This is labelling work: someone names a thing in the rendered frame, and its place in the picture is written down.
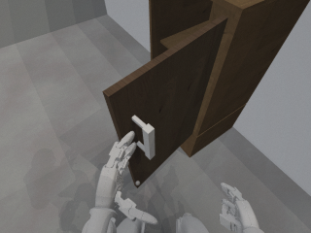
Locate handle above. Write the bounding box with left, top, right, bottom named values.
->
left=131, top=115, right=156, bottom=160

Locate robot left forearm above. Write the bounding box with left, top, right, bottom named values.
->
left=82, top=207, right=118, bottom=233

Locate robot right hand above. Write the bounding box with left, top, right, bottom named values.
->
left=219, top=183, right=259, bottom=233

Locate robot left hand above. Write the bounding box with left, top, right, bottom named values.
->
left=95, top=131, right=158, bottom=225

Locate right robot thigh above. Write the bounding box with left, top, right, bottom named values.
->
left=175, top=216, right=209, bottom=233

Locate left robot thigh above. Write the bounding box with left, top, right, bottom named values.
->
left=117, top=217, right=147, bottom=233

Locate cupboard door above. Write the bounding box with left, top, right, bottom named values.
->
left=102, top=16, right=228, bottom=188

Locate robot thigh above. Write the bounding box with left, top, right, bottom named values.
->
left=175, top=216, right=209, bottom=233
left=117, top=217, right=147, bottom=233

